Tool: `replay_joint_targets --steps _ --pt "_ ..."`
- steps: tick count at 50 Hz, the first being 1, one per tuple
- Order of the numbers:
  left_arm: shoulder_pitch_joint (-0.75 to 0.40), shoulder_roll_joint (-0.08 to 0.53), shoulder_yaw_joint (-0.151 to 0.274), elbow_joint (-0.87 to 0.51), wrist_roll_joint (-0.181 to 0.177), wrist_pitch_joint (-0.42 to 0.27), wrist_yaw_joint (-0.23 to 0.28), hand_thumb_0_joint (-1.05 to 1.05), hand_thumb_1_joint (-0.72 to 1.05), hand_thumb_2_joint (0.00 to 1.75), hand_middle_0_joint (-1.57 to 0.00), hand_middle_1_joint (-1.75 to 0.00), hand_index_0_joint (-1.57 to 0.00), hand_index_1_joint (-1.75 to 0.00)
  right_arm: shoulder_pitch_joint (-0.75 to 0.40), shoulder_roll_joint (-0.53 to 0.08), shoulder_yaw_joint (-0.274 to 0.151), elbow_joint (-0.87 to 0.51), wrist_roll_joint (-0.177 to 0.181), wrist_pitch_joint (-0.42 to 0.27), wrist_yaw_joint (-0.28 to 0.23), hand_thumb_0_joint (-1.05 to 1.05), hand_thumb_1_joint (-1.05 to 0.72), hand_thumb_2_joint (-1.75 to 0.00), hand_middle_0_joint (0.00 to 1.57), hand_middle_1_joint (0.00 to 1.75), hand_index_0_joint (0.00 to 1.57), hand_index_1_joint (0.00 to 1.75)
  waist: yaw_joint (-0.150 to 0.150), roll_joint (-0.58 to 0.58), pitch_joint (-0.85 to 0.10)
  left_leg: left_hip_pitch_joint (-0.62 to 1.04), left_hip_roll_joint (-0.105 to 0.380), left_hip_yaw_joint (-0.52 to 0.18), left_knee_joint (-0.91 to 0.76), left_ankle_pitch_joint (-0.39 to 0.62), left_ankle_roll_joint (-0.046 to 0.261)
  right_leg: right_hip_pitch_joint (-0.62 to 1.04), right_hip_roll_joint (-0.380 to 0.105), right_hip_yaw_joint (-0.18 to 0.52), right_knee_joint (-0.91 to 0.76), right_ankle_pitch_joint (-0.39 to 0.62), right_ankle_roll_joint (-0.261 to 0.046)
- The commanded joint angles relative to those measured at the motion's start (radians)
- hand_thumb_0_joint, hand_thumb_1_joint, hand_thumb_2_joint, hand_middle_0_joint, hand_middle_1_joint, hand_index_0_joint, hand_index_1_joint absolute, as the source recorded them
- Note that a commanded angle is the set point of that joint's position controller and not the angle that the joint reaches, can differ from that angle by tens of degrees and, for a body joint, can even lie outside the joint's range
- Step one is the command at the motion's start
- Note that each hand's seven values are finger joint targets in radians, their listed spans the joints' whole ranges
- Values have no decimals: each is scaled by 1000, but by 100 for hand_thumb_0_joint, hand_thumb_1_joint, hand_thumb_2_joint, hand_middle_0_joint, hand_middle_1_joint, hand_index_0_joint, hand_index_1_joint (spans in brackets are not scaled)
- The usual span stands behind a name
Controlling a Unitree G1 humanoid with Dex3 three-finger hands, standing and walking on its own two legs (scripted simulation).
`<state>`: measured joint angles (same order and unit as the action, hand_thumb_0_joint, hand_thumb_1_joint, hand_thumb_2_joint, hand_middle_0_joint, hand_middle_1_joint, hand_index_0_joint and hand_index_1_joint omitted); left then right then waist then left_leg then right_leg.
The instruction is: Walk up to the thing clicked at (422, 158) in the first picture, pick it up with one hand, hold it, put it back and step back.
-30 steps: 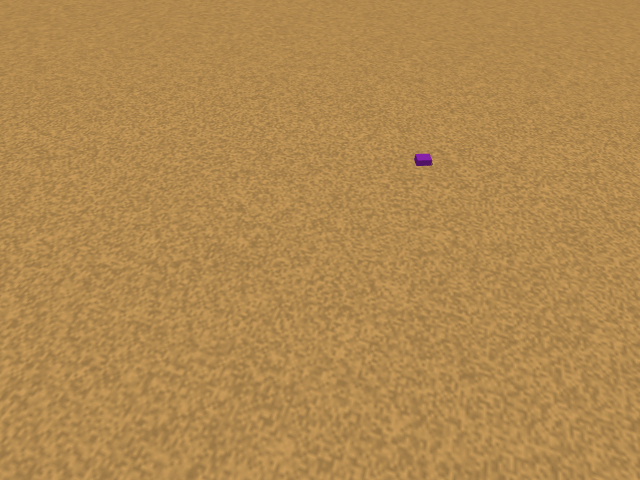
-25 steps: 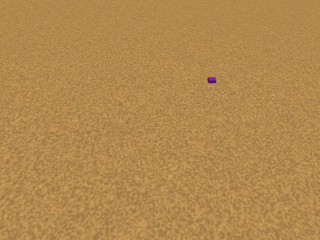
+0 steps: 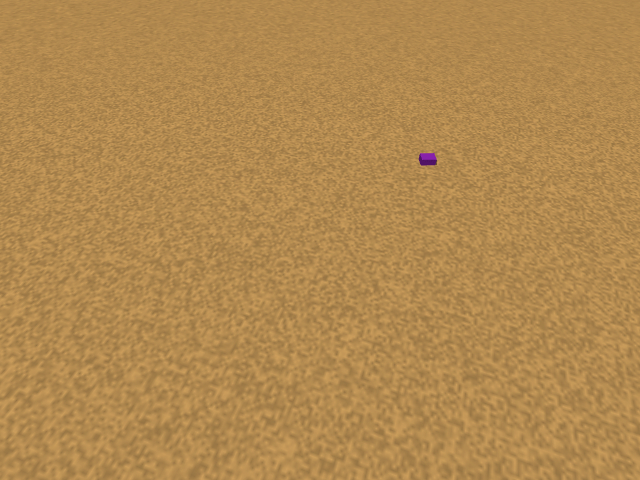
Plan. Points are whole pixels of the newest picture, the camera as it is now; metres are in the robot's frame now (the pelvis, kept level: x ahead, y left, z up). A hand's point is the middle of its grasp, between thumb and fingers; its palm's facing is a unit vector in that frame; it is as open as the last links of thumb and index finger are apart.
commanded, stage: stand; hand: left
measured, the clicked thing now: (427, 159) +1.68 -0.50 -0.76
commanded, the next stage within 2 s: walk up in 0.52 s
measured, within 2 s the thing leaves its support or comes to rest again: neither
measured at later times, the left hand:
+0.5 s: hand out of the picture +0.07 +0.25 -0.16, palm faces -0.02 -0.94 -0.34, open 7.4 cm
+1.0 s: hand (228, 408) +0.24 +0.16 -0.14, palm faces -0.17 -0.90 -0.39, open 7.4 cm
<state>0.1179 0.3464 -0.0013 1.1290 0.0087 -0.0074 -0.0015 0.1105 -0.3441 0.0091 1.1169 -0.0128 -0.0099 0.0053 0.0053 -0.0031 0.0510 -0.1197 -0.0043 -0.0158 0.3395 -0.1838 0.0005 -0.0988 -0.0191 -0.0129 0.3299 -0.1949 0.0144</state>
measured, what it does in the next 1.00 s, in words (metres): walks ahead: right foot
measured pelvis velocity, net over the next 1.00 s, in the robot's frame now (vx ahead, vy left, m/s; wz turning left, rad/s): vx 0.13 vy -0.11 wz -0.21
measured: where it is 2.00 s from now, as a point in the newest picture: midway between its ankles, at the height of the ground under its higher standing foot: (407, 349)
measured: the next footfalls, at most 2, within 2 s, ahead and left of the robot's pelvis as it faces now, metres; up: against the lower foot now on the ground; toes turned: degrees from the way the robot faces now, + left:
right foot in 0.86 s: +0.17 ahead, -0.25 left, +0.00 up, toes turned -16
left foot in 1.24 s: +0.43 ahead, -0.04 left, +0.00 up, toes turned -11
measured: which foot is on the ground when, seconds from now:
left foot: down 0.00-0.86, up 0.88-1.00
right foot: down 0.00-0.56, up 0.58-0.84, down 0.86-1.00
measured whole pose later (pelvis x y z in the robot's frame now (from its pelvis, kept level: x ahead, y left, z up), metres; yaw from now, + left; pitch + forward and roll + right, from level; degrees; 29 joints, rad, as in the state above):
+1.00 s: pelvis +0.13 -0.11 -0.02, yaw -12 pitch -3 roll -1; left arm 0.26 0.40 0.08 0.93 0.01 -0.04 -0.08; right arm 0.21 -0.48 -0.08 0.98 -0.02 -0.04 0.06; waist 0.03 0.08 0.05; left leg -0.37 0.09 0.03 1.08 -0.41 0.02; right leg -0.29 -0.02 -0.06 0.61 -0.28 -0.02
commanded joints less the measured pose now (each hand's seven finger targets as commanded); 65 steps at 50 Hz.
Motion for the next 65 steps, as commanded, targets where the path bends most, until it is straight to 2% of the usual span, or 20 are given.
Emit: replay_joint_targets --steps 1,25,26,27,29,30,33,36,41,42,43,44,45,50,56,60,61,63,64,65 --pt "-39 210 38 -61 1 -25 12 0 90 90 -20 -30 -20 -30 -38 -210 -42 -59 5 -22 -15 0 -90 -90 20 30 20 30 -2 3 -64 -3 122 -101 -49 134 25 11 -116 89 -57 117 -37" --pt "-34 211 39 -64 3 -27 12 0 90 90 -20 -30 -20 -30 -32 -213 -41 -58 6 -23 -17 0 -90 -90 20 30 20 30 -5 -1 -75 23 126 -98 -46 181 25 16 -120 90 -61 163 -36" --pt "2 318 121 -162 27 -25 -30 0 90 90 -20 -30 -20 -30 32 -341 -129 -133 -22 -53 -3 0 -90 -90 20 30 20 30 -34 -38 -168 155 126 -89 46 -321 93 -145 -53 129 46 -301 -72" --pt "-82 288 114 -177 30 -17 -48 0 90 90 -20 -30 -20 -30 93 -358 -146 -106 -27 -61 2 0 -90 -90 20 30 20 30 -84 30 -88 244 176 -153 4 -483 128 -402 -35 92 143 -395 -67" --pt "-212 237 107 -260 41 -13 -68 0 90 90 -20 -30 -20 -30 157 -399 -175 -129 -27 -76 1 0 -90 -90 20 30 20 30 -141 151 52 194 448 -419 -207 -563 251 -689 -53 82 540 -278 -40" --pt "-167 249 109 -260 38 -19 -74 0 90 90 -20 -30 -20 -30 128 -391 -174 -154 -26 -86 1 0 -90 -90 20 30 20 30 -105 83 47 142 457 -416 -217 -527 254 -667 -89 125 588 -247 -44" --pt "-27 270 125 -242 24 -19 -110 0 90 90 -20 -30 -20 -30 25 -364 -172 -217 -31 -96 7 0 -90 -90 20 30 20 30 -21 137 3 101 400 -255 -233 -485 226 -564 -141 110 571 -198 -25" --pt "-26 258 129 -248 23 -19 -133 0 90 90 -20 -30 -20 -30 0 -363 -171 -243 -38 -101 23 0 -90 -90 20 30 20 30 -11 176 40 -20 317 -53 -201 -379 180 -401 -128 39 411 -133 -12" --pt "166 276 153 -186 27 -29 -118 0 90 90 -20 -30 -20 -30 -48 -349 -165 -252 -36 -83 28 0 -90 -90 20 30 20 30 91 40 -26 -246 230 133 117 -359 121 23 -34 -103 289 -13 -24" --pt "285 317 172 -157 29 -40 -102 0 90 90 -20 -30 -20 -30 -18 -303 -143 -252 -39 -76 29 0 -90 -90 20 30 20 30 143 -127 -83 -355 152 189 411 -261 100 207 2 -82 244 -105 -47" --pt "428 408 203 -145 33 -48 -76 0 90 90 -20 -30 -20 -30 -11 -202 -106 -281 -31 -74 33 0 -90 -90 20 30 20 30 217 -424 -75 -558 21 197 771 -423 54 266 -140 235 44 -440 -105" --pt "359 473 195 -198 17 -54 -72 0 90 90 -20 -30 -20 -30 -14 -242 -108 -321 -13 -76 35 0 -90 -90 20 30 20 30 147 -369 -52 -648 -6 68 876 -412 20 146 -366 758 -229 -687 -231" --pt "248 484 191 -239 0 -53 -70 0 90 90 -20 -30 -20 -30 -46 -322 -127 -302 -11 -77 33 0 -90 -90 20 30 20 30 110 -176 29 -604 89 -27 899 -327 14 16 -406 810 -251 -759 -287" --pt "105 363 148 -289 -5 -69 -56 0 90 90 -20 -30 -20 -30 144 -317 -139 -221 -2 -66 60 0 -90 -90 20 30 20 30 -3 -169 35 -379 142 1 645 -158 17 -174 -210 330 -147 -411 -208" --pt "133 364 146 -336 5 -86 -60 0 90 90 -20 -30 -20 -30 48 -285 -144 -299 -16 -76 76 0 -90 -90 20 30 20 30 26 -99 27 -323 125 43 355 -39 -4 -179 -204 255 -112 -310 -213" --pt "75 334 126 -363 12 -88 -60 0 90 90 -20 -30 -20 -30 185 -293 -166 -279 -17 -96 63 0 -90 -90 20 30 20 30 -81 -6 -18 45 68 100 236 -8 16 -366 -152 150 105 -164 -171" --pt "108 287 109 -360 12 -88 -60 0 90 90 -20 -30 -20 -30 311 -322 -182 -245 -22 -107 49 0 -90 -90 20 30 20 30 -135 108 -97 237 58 68 188 -97 44 -433 -84 92 376 -11 -145" --pt "204 233 90 -358 -5 -86 -42 0 90 90 -20 -30 -20 -30 362 -453 -209 -274 -22 -121 32 0 -90 -90 20 30 20 30 -123 309 -138 312 472 -690 -166 -557 203 -696 112 82 872 -313 -77" --pt "185 313 92 -345 9 -87 -30 0 90 90 -20 -30 -20 -30 264 -451 -209 -300 7 -117 34 0 -90 -90 20 30 20 30 -80 173 -89 187 503 -711 -181 -558 260 -672 24 156 937 -284 -84" --pt "167 335 97 -328 1 -89 -34 0 90 90 -20 -30 -20 -30 205 -402 -189 -318 11 -117 34 0 -90 -90 20 30 20 30 -52 70 -21 106 454 -513 -142 -485 251 -658 -28 162 908 -208 -72"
